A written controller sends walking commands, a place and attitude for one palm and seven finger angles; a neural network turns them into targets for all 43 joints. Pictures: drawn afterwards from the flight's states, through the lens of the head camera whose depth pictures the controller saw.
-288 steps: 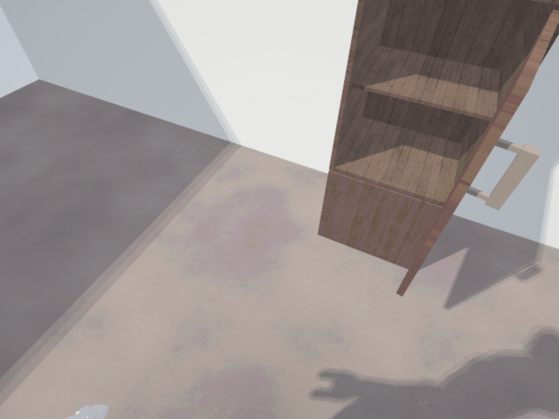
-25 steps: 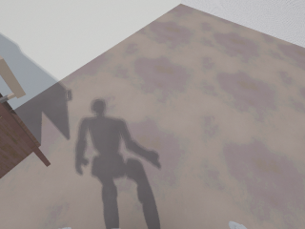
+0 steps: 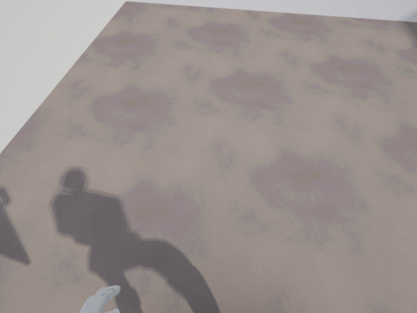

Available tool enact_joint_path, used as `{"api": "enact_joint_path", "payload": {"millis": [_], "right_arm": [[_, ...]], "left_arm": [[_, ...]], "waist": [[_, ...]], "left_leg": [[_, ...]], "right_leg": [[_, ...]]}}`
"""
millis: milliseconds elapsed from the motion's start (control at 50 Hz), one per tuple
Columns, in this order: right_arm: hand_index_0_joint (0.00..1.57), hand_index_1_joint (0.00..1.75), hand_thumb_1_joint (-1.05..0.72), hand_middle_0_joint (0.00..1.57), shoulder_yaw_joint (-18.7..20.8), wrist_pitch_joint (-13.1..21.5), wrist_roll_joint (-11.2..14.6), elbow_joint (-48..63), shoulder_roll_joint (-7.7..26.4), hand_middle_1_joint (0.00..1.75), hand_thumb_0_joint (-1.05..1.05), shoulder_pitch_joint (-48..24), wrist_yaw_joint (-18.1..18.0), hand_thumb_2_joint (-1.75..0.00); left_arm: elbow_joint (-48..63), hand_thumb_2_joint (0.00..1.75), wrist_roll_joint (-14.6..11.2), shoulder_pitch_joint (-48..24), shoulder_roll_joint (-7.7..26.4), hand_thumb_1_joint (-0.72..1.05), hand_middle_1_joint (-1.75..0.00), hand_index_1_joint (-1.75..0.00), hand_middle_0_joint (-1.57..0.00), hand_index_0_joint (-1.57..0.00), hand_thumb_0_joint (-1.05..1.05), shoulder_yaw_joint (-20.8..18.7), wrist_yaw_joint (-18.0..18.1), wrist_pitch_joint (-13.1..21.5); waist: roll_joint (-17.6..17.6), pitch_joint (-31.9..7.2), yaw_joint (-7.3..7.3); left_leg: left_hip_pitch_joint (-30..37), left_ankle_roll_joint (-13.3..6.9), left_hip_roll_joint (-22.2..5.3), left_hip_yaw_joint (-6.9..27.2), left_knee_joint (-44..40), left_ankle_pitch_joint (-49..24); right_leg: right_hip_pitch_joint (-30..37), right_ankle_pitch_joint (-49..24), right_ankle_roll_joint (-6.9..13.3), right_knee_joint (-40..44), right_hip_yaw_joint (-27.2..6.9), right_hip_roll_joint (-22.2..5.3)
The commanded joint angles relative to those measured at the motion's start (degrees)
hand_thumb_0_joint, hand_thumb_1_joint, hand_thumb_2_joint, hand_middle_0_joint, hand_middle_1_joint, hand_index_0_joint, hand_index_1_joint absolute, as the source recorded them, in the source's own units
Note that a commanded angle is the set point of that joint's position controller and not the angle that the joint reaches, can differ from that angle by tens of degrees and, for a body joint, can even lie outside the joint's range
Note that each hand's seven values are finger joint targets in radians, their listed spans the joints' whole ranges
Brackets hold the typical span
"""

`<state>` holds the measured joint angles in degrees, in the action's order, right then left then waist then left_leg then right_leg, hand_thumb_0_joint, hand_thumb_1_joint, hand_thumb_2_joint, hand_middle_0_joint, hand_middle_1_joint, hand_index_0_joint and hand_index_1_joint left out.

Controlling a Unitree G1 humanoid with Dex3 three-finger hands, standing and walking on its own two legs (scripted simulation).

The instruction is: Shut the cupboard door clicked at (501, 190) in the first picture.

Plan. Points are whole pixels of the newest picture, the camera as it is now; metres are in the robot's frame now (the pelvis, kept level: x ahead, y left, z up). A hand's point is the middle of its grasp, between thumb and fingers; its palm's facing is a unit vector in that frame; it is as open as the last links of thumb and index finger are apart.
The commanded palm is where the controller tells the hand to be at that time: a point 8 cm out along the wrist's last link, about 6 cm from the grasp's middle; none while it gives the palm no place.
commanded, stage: walk to a spot facing it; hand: left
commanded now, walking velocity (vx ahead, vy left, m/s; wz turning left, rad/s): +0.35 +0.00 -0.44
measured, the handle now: out of the picture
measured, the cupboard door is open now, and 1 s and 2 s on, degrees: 80 80 80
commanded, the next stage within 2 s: turn to face it in 1.02 s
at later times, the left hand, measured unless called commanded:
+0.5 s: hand (116, 284) +0.22 +0.22 -0.19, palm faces -0.11 -0.98 -0.15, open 7.4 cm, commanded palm none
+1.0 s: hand (193, 151) +0.60 +0.04 -0.17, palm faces -0.49 -0.86 -0.16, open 7.4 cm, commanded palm none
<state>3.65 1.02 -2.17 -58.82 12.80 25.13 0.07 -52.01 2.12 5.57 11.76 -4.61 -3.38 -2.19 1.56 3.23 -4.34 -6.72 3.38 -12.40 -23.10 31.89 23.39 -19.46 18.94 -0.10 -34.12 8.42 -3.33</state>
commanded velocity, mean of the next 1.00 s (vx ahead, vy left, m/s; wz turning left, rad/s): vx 0.34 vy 0.00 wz -0.43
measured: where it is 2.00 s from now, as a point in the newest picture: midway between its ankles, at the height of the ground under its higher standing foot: (240, 218)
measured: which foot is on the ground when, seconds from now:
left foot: down 0.00-0.02, up 0.04-0.38, down 0.40-1.00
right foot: up 0.00-0.00, down 0.02-0.40, up 0.42-0.98, down 1.00-1.00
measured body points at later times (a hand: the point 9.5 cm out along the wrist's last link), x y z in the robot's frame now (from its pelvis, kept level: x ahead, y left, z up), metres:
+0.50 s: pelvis +0.20 +0.03 -0.01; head +0.23 +0.06 +0.44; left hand +0.22 +0.27 -0.18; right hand +0.27 -0.22 -0.12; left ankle +0.28 +0.10 -0.73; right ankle +0.06 -0.10 -0.65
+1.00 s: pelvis +0.41 -0.05 -0.01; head +0.46 -0.07 +0.43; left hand +0.63 +0.09 -0.16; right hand +0.21 -0.18 -0.15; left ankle +0.29 +0.10 -0.72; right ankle +0.46 -0.18 -0.73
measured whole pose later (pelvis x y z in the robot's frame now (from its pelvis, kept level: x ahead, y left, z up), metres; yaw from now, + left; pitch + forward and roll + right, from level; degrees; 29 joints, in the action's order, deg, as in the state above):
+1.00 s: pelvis +0.41 -0.05 -0.01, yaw -27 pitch +1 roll -1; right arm 2.1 2.9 -1.6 -63.5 6.6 29.2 -0.4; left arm -54.7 2.2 4.8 10.3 -4.4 -2.6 0.3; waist 0.2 5.5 -3.6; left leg 3.4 3.8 -9.9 -24.5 32.5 29.4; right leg -26.5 11.5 3.8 -35.4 10.7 -1.1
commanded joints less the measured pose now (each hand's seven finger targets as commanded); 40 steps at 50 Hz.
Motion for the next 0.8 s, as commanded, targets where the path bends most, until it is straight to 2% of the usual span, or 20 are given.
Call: {"api": "enact_joint_path", "payload": {"millis": [0, 20, 40, 80, 120, 180, 300, 320, 340, 360, 380, 400, 420, 440, 460, 500, 520, 540, 660, 780], "right_arm": [[0.20, 0.30, -0.90, 0.20, -0.1, 1.5, 1.2, 10.9, 4.3, 0.30, 0.00, -10.1, 0.5, -0.90], [0.20, 0.30, -0.90, 0.20, 0.4, 1.3, 1.3, 11.7, 5.5, 0.30, 0.00, -14.5, 0.1, -0.90], [0.20, 0.30, -0.90, 0.20, 0.7, 1.4, 1.0, 11.1, 4.8, 0.30, 0.00, -16.3, 0.0, -0.90], [0.20, 0.30, -0.90, 0.20, 0.8, 1.1, 0.3, 8.4, 4.5, 0.30, 0.00, -12.2, 0.2, -0.90], [0.20, 0.30, -0.90, 0.20, 0.9, 0.3, 0.3, 6.7, 3.4, 0.30, 0.00, -8.0, 0.4, -0.90], [0.20, 0.30, -0.90, 0.20, 0.8, 0.3, 0.4, 7.8, 3.0, 0.30, 0.00, -10.5, 1.0, -0.90], [0.20, 0.30, -0.90, 0.20, 0.5, 2.0, 0.9, 10.5, 2.5, 0.30, 0.00, -16.0, 1.6, -0.90], [0.20, 0.30, -0.90, 0.20, 0.8, 2.2, 0.9, 10.2, 3.0, 0.30, 0.00, -14.6, 1.4, -0.90], [0.20, 0.30, -0.90, 0.20, 1.2, 2.6, 0.7, 8.5, 4.0, 0.30, 0.00, -9.4, 1.0, -0.90], [0.20, 0.30, -0.90, 0.20, 1.9, 3.0, 0.4, 5.7, 7.1, 0.30, 0.00, -0.3, 0.2, -0.90], [0.20, 0.30, -0.90, 0.20, 3.4, 3.4, -0.7, 3.8, 14.1, 0.30, 0.00, 7.5, -0.5, -0.90], [0.20, 0.30, -0.90, 0.20, 2.8, 2.8, -0.3, 3.6, 15.6, 0.30, 0.00, 8.3, -0.7, -0.90], [0.20, 0.30, -0.90, 0.20, 2.3, 2.5, 0.2, 4.5, 13.5, 0.30, 0.00, 3.2, -1.3, -0.90], [0.20, 0.30, -0.90, 0.20, 1.6, 2.7, 0.3, 5.5, 9.8, 0.30, 0.00, -1.8, -1.4, -0.90], [0.20, 0.30, -0.90, 0.20, 0.7, 3.2, 0.3, 5.8, 6.5, 0.30, 0.00, -4.5, -1.3, -0.90], [0.20, 0.30, -0.90, 0.20, 0.0, 4.0, 0.6, 5.2, 3.5, 0.30, 0.00, -7.2, -1.6, -0.90], [0.20, 0.30, -0.90, 0.20, 0.1, 4.3, 0.9, 4.9, 3.0, 0.30, 0.00, -7.9, -1.7, -0.90], [0.20, 0.30, -0.90, 0.20, 0.0, 4.5, 1.0, 4.5, 2.4, 0.30, 0.00, -6.8, -1.7, -0.90], [0.20, 0.30, -0.90, 0.20, 0.4, 4.8, 1.3, 2.1, 2.0, 0.30, 0.00, -2.0, -1.8, -0.90], [0.20, 0.30, -0.90, 0.20, 0.4, 4.3, 0.7, -0.7, 2.7, 0.30, 0.00, 4.2, -1.8, -0.90]], "left_arm": [[-3.3, 0.90, -1.6, 22.9, 18.2, 0.90, -0.30, -0.30, -0.20, -0.20, 0.00, -3.8, 2.5, 3.7], [-3.5, 0.90, -1.8, 22.4, 17.4, 0.90, -0.30, -0.30, -0.20, -0.20, 0.00, -4.1, 3.4, 3.5], [-2.7, 0.90, -1.6, 18.3, 15.2, 0.90, -0.30, -0.30, -0.20, -0.20, 0.00, -3.3, 3.5, 3.8], [-1.0, 0.90, -1.2, 10.2, 9.9, 0.90, -0.30, -0.30, -0.20, -0.20, 0.00, -1.4, 3.5, 4.5], [-0.9, 0.90, -0.7, 7.6, 8.7, 0.90, -0.30, -0.30, -0.20, -0.20, 0.00, -1.0, 3.4, 5.3], [-2.0, 0.90, -0.7, 9.0, 8.3, 0.90, -0.30, -0.30, -0.20, -0.20, 0.00, -0.7, 3.2, 5.9], [-3.5, 0.90, -0.6, 10.7, 9.6, 0.90, -0.30, -0.30, -0.20, -0.20, 0.00, -1.1, 3.5, 5.9], [-3.9, 0.90, -0.5, 10.5, 9.6, 0.90, -0.30, -0.30, -0.20, -0.20, 0.00, -1.3, 3.5, 5.8], [-3.6, 0.90, -0.7, 9.1, 9.7, 0.90, -0.30, -0.30, -0.20, -0.20, 0.00, -1.5, 3.6, 5.7], [-3.5, 0.90, -1.0, 8.5, 8.4, 0.90, -0.30, -0.30, -0.20, -0.20, 0.00, -1.4, 3.4, 5.6], [-3.0, 0.90, -1.7, 12.7, 4.0, 0.90, -0.30, -0.30, -0.20, -0.20, 0.00, -1.1, 2.9, 5.0], [-2.0, 0.90, -1.6, 14.8, 3.0, 0.90, -0.30, -0.30, -0.20, -0.20, 0.00, -0.4, 2.7, 5.1], [-2.4, 0.90, -1.2, 12.9, 4.5, 0.90, -0.30, -0.30, -0.20, -0.20, 0.00, -0.5, 3.0, 4.8], [-2.6, 0.90, -0.9, 9.5, 4.5, 0.90, -0.30, -0.30, -0.20, -0.20, 0.00, -0.9, 2.5, 4.8], [-2.9, 0.90, -0.5, 8.3, 3.7, 0.90, -0.30, -0.30, -0.20, -0.20, 0.00, -0.9, 1.9, 4.6], [-4.7, 0.90, -0.3, 12.7, 1.4, 0.90, -0.30, -0.30, -0.20, -0.20, 0.00, -0.9, 1.6, 3.1], [-5.5, 0.90, -0.3, 15.0, 0.7, 0.90, -0.30, -0.30, -0.20, -0.20, 0.00, -0.9, 1.6, 2.6], [-5.4, 0.90, -0.2, 15.1, 0.7, 0.90, -0.30, -0.30, -0.20, -0.20, 0.00, -1.1, 1.6, 2.1], [-2.7, 0.90, 0.0, 9.2, -0.2, 0.90, -0.30, -0.30, -0.20, -0.20, 0.00, -1.4, 1.2, 1.2], [0.9, 0.90, -0.1, -2.1, -1.0, 0.90, -0.30, -0.30, -0.20, -0.20, 0.00, -0.4, 0.5, 1.7]], "waist": [[-19.6, -11.6, 13.75], [-15.1, -9.1, 13.84], [-11.5, -4.1, 12.14], [-7.6, -0.8, 6.48], [-9.4, 0.0, 3.27], [-10.0, 1.9, 3.39], [-10.3, 1.6, 4.45], [-8.3, 1.3, 3.54], [-6.3, -0.1, 0.59], [-0.7, -5.0, -3.09], [17.0, -12.5, -4.42], [23.5, -13.2, -2.75], [19.0, -11.2, -1.99], [11.4, -3.9, -0.67], [5.5, 1.3, 1.09], [5.1, 2.2, 4.64], [6.6, 0.7, 5.79], [6.0, 0.2, 5.73], [3.3, 2.0, 5.04], [3.7, 4.5, 1.41]], "left_leg": [[-37.8, 0.7, 4.4, 10.6, 35.7, 12.3], [-40.9, 0.0, 3.1, 17.2, 41.5, 9.9], [-41.7, 0.0, 1.8, 19.8, 43.0, 4.8], [-34.7, 0.6, 0.2, 20.0, 36.3, -3.1], [-29.2, 1.4, 1.5, 18.5, 30.8, -5.4], [-27.8, 1.6, 2.8, 17.7, 24.6, -10.7], [-18.7, -0.4, 6.0, 17.0, 8.4, -11.6], [-13.8, -0.7, 6.5, 17.1, 5.3, -11.3], [-6.0, -0.8, 7.8, 16.4, 1.7, -13.3], [4.4, -1.1, 7.0, 17.9, -1.9, -12.0], [15.2, -4.5, -7.8, 36.6, -8.9, -5.2], [16.3, -7.1, -15.6, 51.9, -18.2, 2.5], [11.3, -7.2, -17.7, 52.8, -20.6, 10.4], [3.4, -7.2, -15.3, 47.5, -21.9, 12.0], [-3.1, -6.0, -12.2, 40.9, -22.2, 7.4], [-7.5, -2.8, -7.9, 28.6, -21.9, -3.1], [-6.8, -2.6, -6.8, 24.0, -21.1, -6.6], [-6.9, -2.8, -5.9, 21.7, -21.3, -9.3], [0.9, -6.2, -7.0, 15.5, -22.1, -16.8], [9.6, -9.6, -9.1, 11.6, -20.4, -25.3]], "right_leg": [[37.0, -4.4, 13.1, 17.5, -37.4, -21.0], [32.6, -6.7, 14.7, 18.6, -39.0, -21.9], [26.8, -3.7, 14.1, 19.6, -35.4, -20.0], [16.9, -9.0, 10.4, 19.9, -22.1, -14.0], [11.1, -14.0, 9.0, 20.2, -15.5, -10.5], [7.2, -11.4, 9.2, 21.9, -14.9, -8.6], [8.4, -10.5, 8.5, 19.3, -17.0, -9.3], [6.9, -10.3, 8.0, 17.1, -17.9, -9.3], [4.7, -12.4, 7.1, 11.7, -16.5, -7.7], [3.2, -15.3, 5.4, -1.0, -13.9, -3.9], [-5.6, 2.0, 2.2, -21.5, -7.1, 4.3], [-14.6, 15.0, 1.8, -35.4, -8.7, 7.2], [-17.3, 10.6, 2.4, -43.1, -12.4, 3.2], [-19.0, 4.0, 2.2, -44.9, -12.2, 0.6], [-18.1, -0.9, 1.7, -43.7, -11.6, -1.4], [-14.2, -5.6, 0.6, -41.3, -10.9, -1.7], [-13.6, -7.2, 0.2, -40.6, -10.3, -1.8], [-13.7, -8.4, -0.1, -40.4, -10.1, -1.6], [-23.8, -13.4, -1.8, -34.6, -8.3, -3.6], [-25.8, -11.2, -1.3, -18.1, -3.5, -4.2]]}}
